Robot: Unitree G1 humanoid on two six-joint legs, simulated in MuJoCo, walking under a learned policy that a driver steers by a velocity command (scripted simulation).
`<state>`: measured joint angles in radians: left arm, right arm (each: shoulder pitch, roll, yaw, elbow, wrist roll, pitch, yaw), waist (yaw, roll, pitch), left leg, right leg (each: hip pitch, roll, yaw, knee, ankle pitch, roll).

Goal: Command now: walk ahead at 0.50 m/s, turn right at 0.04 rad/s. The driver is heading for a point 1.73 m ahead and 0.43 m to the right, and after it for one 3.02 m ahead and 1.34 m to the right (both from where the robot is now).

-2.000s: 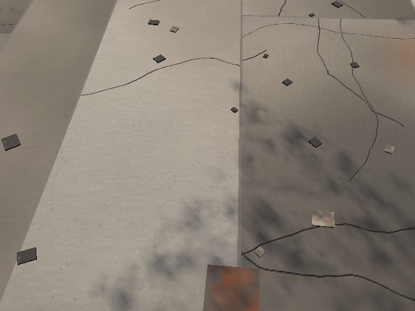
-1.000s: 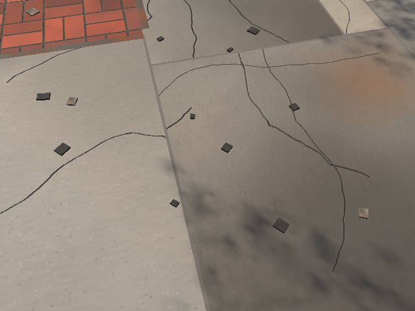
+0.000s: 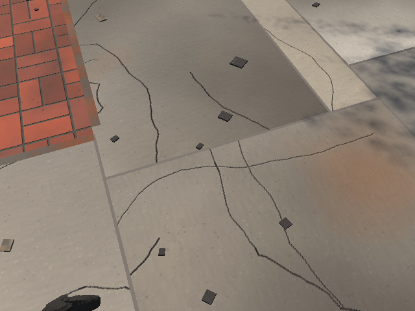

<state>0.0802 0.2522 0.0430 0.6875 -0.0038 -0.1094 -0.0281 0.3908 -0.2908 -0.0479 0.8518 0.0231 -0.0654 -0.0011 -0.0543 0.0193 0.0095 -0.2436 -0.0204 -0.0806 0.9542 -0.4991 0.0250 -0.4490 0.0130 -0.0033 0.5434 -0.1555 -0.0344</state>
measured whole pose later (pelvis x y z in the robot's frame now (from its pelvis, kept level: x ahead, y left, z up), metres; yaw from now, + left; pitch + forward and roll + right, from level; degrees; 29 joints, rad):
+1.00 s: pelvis +0.46 -0.11 +0.00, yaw -27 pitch +1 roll +1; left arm 0.17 0.27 0.06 0.66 -0.01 -0.04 -0.04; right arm 0.27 -0.31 -0.06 0.85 0.03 -0.09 0.01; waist -0.03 0.02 0.05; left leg -0.37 0.10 0.00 1.19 -0.41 0.00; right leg -0.39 0.04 -0.04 0.55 -0.19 -0.07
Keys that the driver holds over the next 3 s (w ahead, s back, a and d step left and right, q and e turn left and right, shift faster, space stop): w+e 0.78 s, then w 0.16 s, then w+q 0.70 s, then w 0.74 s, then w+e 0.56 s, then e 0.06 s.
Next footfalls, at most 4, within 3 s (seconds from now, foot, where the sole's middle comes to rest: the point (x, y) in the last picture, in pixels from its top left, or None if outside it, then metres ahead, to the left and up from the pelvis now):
0.38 left None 0.34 0.13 -0.76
0.88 right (285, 292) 0.51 -0.22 -0.76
1.46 left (245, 193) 0.89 -0.14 -0.76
1.94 right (297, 139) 1.14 -0.39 -0.76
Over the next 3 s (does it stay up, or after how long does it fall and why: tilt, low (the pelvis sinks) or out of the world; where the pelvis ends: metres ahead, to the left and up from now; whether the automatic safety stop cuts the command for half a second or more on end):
stays up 1.55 -0.32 -0.01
